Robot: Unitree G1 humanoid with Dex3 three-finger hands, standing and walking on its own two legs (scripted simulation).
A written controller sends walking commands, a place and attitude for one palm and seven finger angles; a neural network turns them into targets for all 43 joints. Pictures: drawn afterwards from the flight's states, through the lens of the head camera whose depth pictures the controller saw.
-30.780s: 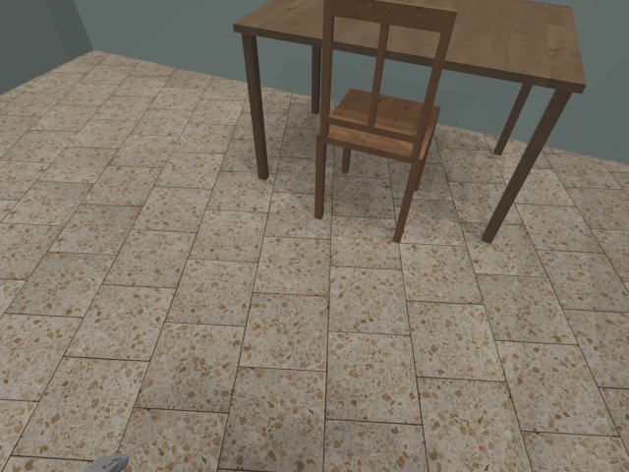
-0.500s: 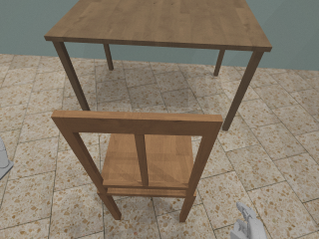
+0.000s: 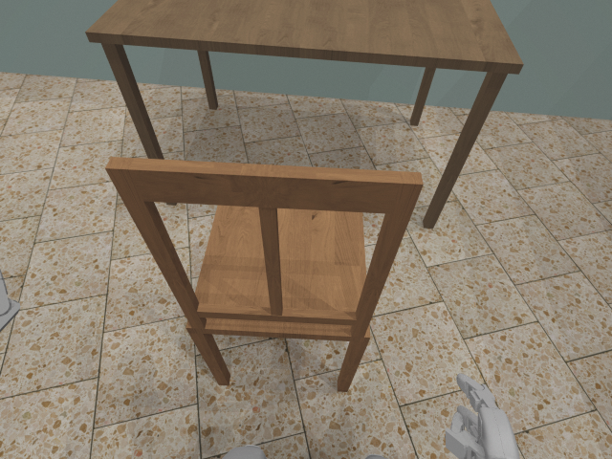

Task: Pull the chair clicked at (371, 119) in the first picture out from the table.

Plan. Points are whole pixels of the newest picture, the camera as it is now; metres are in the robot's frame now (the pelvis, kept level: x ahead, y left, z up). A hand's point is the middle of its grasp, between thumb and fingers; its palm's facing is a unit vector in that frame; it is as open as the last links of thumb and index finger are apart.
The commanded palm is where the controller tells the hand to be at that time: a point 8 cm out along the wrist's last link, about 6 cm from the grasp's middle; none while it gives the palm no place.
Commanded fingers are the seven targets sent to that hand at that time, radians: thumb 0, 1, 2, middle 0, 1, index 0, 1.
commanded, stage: step back with the hand held close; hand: left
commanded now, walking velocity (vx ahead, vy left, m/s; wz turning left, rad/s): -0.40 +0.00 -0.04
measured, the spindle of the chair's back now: (273, 268) +0.41 +0.09 -0.06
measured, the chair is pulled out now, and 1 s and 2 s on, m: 0.55 0.55 0.55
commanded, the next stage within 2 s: stop stepping back and stand still in 0.42 s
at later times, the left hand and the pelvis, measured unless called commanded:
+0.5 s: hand out of the picture +0.12 +0.24 +0.20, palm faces +0.41 -0.78 -0.47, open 7.5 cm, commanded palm +0.06 +0.29 +0.19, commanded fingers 0.00 0.90 0.90 -0.20 -0.30 -0.20 -0.30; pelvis -0.09 -0.01 +0.01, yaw -2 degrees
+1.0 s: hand out of the picture +0.04 +0.24 +0.19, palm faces +0.42 -0.80 -0.42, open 7.5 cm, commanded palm -0.02 +0.28 +0.19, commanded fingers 0.00 0.90 0.90 -0.20 -0.30 -0.20 -0.30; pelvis -0.16 -0.02 +0.01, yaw +0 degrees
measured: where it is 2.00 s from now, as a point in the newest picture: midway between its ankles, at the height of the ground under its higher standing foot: outside the picture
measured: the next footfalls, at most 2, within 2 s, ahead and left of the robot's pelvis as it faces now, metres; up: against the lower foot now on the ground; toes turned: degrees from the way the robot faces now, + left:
left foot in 0.22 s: +0.02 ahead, +0.13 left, +0.00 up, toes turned +2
right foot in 0.52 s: -0.11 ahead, -0.17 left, +0.00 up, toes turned -3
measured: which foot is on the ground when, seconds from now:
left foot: down 0.00-0.06, up 0.08-0.20, down 0.22-0.58, up 0.60-0.76, down 0.78-1.00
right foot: down 0.00-0.22, up 0.24-0.50, down 0.52-1.00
